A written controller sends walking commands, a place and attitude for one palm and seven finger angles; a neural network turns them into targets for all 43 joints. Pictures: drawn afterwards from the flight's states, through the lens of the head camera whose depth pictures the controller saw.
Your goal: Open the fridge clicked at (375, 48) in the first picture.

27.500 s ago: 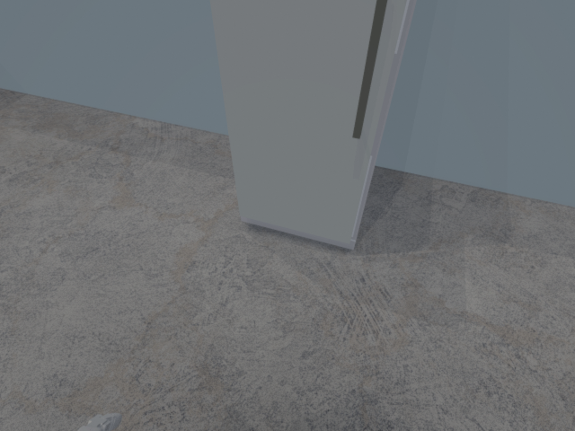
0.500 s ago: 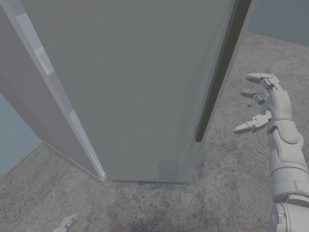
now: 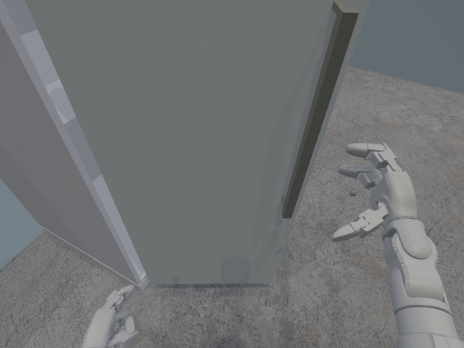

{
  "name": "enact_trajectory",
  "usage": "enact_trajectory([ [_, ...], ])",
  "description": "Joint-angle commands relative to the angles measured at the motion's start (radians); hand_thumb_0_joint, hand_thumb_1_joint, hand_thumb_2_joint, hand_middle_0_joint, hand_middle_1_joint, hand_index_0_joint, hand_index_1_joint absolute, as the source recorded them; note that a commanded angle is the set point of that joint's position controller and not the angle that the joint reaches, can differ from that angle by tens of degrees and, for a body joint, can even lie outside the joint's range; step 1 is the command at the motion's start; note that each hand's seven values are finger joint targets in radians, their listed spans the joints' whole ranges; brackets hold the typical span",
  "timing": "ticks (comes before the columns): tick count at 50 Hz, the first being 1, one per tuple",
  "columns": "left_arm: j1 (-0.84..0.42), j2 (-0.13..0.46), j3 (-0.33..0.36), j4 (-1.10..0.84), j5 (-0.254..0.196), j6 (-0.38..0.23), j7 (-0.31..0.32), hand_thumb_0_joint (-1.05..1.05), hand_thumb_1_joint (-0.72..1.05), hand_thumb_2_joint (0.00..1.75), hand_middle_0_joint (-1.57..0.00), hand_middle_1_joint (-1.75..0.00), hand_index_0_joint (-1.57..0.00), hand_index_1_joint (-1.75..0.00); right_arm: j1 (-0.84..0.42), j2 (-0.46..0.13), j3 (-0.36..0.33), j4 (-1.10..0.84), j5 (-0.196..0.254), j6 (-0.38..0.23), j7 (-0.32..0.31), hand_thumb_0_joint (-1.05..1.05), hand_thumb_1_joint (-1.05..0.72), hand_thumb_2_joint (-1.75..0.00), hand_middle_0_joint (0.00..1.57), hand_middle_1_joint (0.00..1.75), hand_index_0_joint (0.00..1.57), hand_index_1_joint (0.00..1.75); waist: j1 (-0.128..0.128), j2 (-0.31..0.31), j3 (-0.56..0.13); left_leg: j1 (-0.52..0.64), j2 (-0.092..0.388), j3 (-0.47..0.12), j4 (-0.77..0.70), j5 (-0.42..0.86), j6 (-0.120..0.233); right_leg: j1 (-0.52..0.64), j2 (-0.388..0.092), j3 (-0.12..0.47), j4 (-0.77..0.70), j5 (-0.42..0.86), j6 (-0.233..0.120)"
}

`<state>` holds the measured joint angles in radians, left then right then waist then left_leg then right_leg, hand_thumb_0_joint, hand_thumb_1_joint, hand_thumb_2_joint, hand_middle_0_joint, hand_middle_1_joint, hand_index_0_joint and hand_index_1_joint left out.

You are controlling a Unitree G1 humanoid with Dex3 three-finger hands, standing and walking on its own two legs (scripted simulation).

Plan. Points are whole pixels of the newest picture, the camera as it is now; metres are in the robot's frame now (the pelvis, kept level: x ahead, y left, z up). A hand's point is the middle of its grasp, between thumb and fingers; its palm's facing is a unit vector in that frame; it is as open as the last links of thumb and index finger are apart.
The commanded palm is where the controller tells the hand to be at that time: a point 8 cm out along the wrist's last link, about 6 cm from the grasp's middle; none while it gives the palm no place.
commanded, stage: slip the hand off the handle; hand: right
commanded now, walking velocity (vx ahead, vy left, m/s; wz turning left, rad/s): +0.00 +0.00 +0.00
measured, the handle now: (305, 137) +0.48 -0.12 +0.13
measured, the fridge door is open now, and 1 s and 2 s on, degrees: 61 61 61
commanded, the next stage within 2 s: draw the hand back to the body in 0.24 s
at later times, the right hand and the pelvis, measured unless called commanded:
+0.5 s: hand (374, 206) +0.31 -0.20 +0.14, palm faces +0.24 +0.97 +0.06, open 14.7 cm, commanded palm +0.26 -0.24 +0.14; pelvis +0.00 +0.01 +0.00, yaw -1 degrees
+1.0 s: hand (420, 242) +0.24 -0.23 +0.15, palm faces +0.33 +0.92 -0.22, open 14.0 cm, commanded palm +0.20 -0.27 +0.16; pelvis +0.00 +0.00 +0.01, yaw -1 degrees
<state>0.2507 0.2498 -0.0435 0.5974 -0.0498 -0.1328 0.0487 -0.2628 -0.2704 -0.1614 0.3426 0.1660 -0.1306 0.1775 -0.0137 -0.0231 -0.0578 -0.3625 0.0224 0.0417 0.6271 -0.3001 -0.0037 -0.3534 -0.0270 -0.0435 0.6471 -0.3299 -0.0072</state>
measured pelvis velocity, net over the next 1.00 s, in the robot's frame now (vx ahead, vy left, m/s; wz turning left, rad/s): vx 0.00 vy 0.00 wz -0.02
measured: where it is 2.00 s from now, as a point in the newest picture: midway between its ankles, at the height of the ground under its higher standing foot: outside the picture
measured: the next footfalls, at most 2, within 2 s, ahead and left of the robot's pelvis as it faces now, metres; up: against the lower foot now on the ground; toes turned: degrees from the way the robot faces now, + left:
none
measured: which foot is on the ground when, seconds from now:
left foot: down 0.00-1.00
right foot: down 0.00-1.00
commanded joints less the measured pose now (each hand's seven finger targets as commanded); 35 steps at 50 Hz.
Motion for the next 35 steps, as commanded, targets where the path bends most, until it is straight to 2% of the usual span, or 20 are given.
enact_trajectory([
  [1,-0.083,0.127,0.05,-0.152,0.001,-0.058,0.01,0.0,0.9,0.9,-0.2,-0.3,-0.2,-0.3,-0.231,-0.17,-0.075,-0.295,0.027,-0.032,-0.003,0.0,0.55,-0.2,0.25,1.15,0.25,1.15,-0.015,0.035,-0.217,0.116,-0.026,-0.009,-0.084,0.24,0.021,0.077,0.026,0.026,-0.103,0.206,-0.021],
  [5,-0.099,0.124,0.047,-0.157,0.002,-0.066,0.014,0.0,0.9,0.9,-0.2,-0.3,-0.2,-0.3,-0.164,-0.181,-0.086,-0.362,0.037,-0.027,0.007,0.0,0.55,-0.2,0.25,1.15,0.25,1.15,-0.015,0.049,-0.183,0.118,-0.025,-0.018,-0.1,0.213,0.017,0.071,0.027,0.02,-0.102,0.183,-0.024],
  [6,-0.106,0.116,0.042,-0.163,0.002,-0.071,0.014,0.0,0.9,0.9,-0.2,-0.3,-0.2,-0.3,-0.168,-0.149,-0.053,-0.401,0.037,-0.029,0.013,0.0,0.55,-0.2,0.25,1.15,0.25,1.15,-0.013,0.021,-0.179,0.115,-0.023,-0.015,-0.097,0.221,0.019,0.079,0.03,0.022,-0.105,0.189,-0.024],
  [9,-0.109,0.111,0.04,-0.16,0.004,-0.086,0.02,0.0,0.9,0.9,-0.2,-0.3,-0.2,-0.3,-0.129,-0.141,-0.046,-0.451,0.044,-0.029,0.019,0.0,0.55,-0.2,0.25,1.15,0.25,1.15,-0.013,0.001,-0.169,0.105,-0.026,-0.012,-0.102,0.19,0.019,0.09,0.031,0.027,-0.108,0.168,-0.021],
  [10,-0.11,0.116,0.041,-0.156,0.004,-0.09,0.023,0.0,0.9,0.9,-0.2,-0.3,-0.2,-0.3,-0.135,-0.161,-0.057,-0.462,0.046,-0.031,0.018,0.0,0.55,-0.2,0.25,1.15,0.25,1.15,-0.002,0.029,-0.168,0.101,-0.026,-0.017,-0.111,0.182,0.015,0.091,0.028,0.027,-0.102,0.164,-0.025],
  [14,-0.114,0.114,0.036,-0.137,0.003,-0.108,0.037,0.0,0.9,0.9,-0.2,-0.3,-0.2,-0.3,-0.181,-0.161,-0.051,-0.459,0.046,-0.028,0.015,0.0,0.55,-0.2,0.25,1.15,0.25,1.15,0.006,-0.012,-0.139,0.072,-0.025,-0.016,-0.121,0.12,0.016,0.089,0.031,0.035,-0.11,0.119,-0.02],
  [15,-0.11,0.118,0.035,-0.131,0.005,-0.109,0.04,0.0,0.9,0.9,-0.2,-0.3,-0.2,-0.3,-0.177,-0.169,-0.054,-0.438,0.046,-0.025,0.013,0.0,0.55,-0.2,0.25,1.15,0.25,1.15,0.009,0.021,-0.131,0.07,-0.026,-0.017,-0.128,0.103,0.014,0.082,0.03,0.037,-0.109,0.11,-0.023],
  [18,-0.114,0.115,0.033,-0.128,0.002,-0.121,0.044,0.0,0.9,0.9,-0.2,-0.3,-0.2,-0.3,-0.212,-0.144,-0.022,-0.434,0.04,-0.023,0.018,0.0,0.55,-0.2,0.25,1.15,0.25,1.15,0.007,-0.028,-0.145,0.063,-0.022,-0.015,-0.124,0.087,0.018,0.095,0.032,0.042,-0.115,0.098,-0.019],
  [19,-0.17,0.085,0.032,-0.124,-0.014,-0.126,0.051,0.0,0.9,0.9,-0.2,-0.3,-0.2,-0.3,-0.215,-0.073,-0.181,-0.401,0.201,0.055,-0.088,0.0,0.55,-0.2,0.25,1.15,0.25,1.15,-0.08,0.027,-0.195,0.127,-0.02,0.0,-0.147,0.052,0.024,0.069,0.043,0.063,-0.134,0.072,-0.005],
  [20,-0.182,0.092,0.023,-0.117,-0.006,-0.134,0.05,0.0,0.9,0.9,-0.2,-0.3,-0.2,-0.3,-0.177,-0.053,-0.132,-0.423,0.182,0.096,-0.134,0.0,0.55,-0.2,0.25,1.15,0.25,1.15,-0.069,0.05,-0.183,0.139,-0.019,-0.003,-0.159,0.048,0.017,0.081,0.036,0.058,-0.14,0.084,-0.008],
  [21,-0.173,0.092,0.027,-0.117,-0.003,-0.134,0.047,0.0,0.9,0.9,-0.2,-0.3,-0.2,-0.3,-0.143,-0.066,-0.145,-0.449,0.155,0.133,-0.179,0.0,0.55,-0.2,0.25,1.15,0.25,1.15,-0.078,0.011,-0.2,0.147,-0.014,-0.003,-0.15,0.076,0.017,0.084,0.037,0.052,-0.145,0.115,-0.009],
  [23,-0.154,0.094,0.028,-0.12,0.009,-0.119,0.031,0.0,0.9,0.9,-0.2,-0.3,-0.2,-0.3,-0.092,-0.064,-0.074,-0.512,0.044,0.173,-0.229,0.0,0.55,-0.2,0.25,1.15,0.25,1.15,-0.059,-0.033,-0.192,0.147,-0.014,0.004,-0.126,0.168,0.02,0.11,0.032,0.037,-0.147,0.2,-0.013],
  [24,-0.145,0.095,0.028,-0.121,0.015,-0.111,0.024,0.0,0.9,0.9,-0.2,-0.3,-0.2,-0.3,-0.08,-0.06,-0.044,-0.539,0.009,0.181,-0.234,0.0,0.55,-0.2,0.25,1.15,0.25,1.15,-0.049,-0.038,-0.187,0.148,-0.013,0.005,-0.119,0.205,0.022,0.12,0.03,0.035,-0.144,0.232,-0.014],
  [25,-0.141,0.101,0.034,-0.124,0.019,-0.104,0.022,0.0,0.9,0.9,-0.2,-0.3,-0.2,-0.3,-0.049,-0.075,-0.054,-0.56,-0.001,0.185,-0.23,0.0,0.55,-0.2,0.25,1.15,0.25,1.15,-0.047,0.023,-0.198,0.168,-0.015,0.006,-0.117,0.242,0.021,0.124,0.024,0.036,-0.137,0.264,-0.019],
  [29,-0.167,0.094,0.026,-0.133,0.018,-0.092,0.034,0.0,0.9,0.9,-0.2,-0.3,-0.2,-0.3,-0.035,-0.077,-0.075,-0.665,0.053,0.186,-0.174,0.0,0.55,-0.2,0.25,1.15,0.25,1.15,-0.045,0.032,-0.177,0.182,-0.022,0.006,-0.134,0.247,0.018,0.139,0.025,0.031,-0.151,0.246,-0.016],
  [30,-0.172,0.096,0.028,-0.13,0.018,-0.092,0.039,0.0,0.9,0.9,-0.2,-0.3,-0.2,-0.3,0.004,-0.106,-0.113,-0.66,0.063,0.189,-0.171,0.0,0.55,-0.2,0.25,1.15,0.25,1.15,-0.054,0.048,-0.169,0.19,-0.022,0.0,-0.144,0.244,0.017,0.136,0.024,0.029,-0.15,0.244,-0.02],
  [31,-0.177,0.092,0.023,-0.129,0.016,-0.09,0.041,0.0,0.9,0.9,-0.2,-0.3,-0.2,-0.3,0.035,-0.099,-0.119,-0.653,0.071,0.2,-0.165,0.0,0.55,-0.2,0.25,1.15,0.25,1.15,-0.058,0.031,-0.142,0.185,-0.021,0.002,-0.15,0.228,0.018,0.126,0.026,0.028,-0.159,0.231,-0.018],
  [33,-0.184,0.087,0.02,-0.128,0.013,-0.085,0.046,0.0,0.9,0.9,-0.2,-0.3,-0.2,-0.3,0.041,-0.091,-0.114,-0.665,0.074,0.219,-0.164,0.0,0.55,-0.2,0.25,1.15,0.25,1.15,-0.055,0.023,-0.118,0.172,-0.024,0.007,-0.16,0.188,0.018,0.131,0.027,0.033,-0.174,0.207,-0.015],
  [34,-0.188,0.086,0.02,-0.129,0.013,-0.085,0.047,0.0,0.9,0.9,-0.2,-0.3,-0.2,-0.3,0.039,-0.091,-0.113,-0.692,0.07,0.228,-0.165,0.0,0.55,-0.2,0.25,1.15,0.25,1.15,-0.054,-0.017,-0.119,0.169,-0.024,0.007,-0.162,0.19,0.02,0.146,0.028,0.03,-0.176,0.213,-0.014],
  [35,-0.188,0.086,0.02,-0.131,0.014,-0.085,0.046,0.0,0.9,0.9,-0.2,-0.3,-0.2,-0.3,0.062,-0.097,-0.118,-0.712,0.069,0.234,-0.168,0.0,0.55,-0.2,0.25,1.15,0.25,1.15,-0.057,-0.003,-0.123,0.18,-0.023,0.007,-0.165,0.201,0.021,0.151,0.027,0.032,-0.174,0.227,-0.016],
])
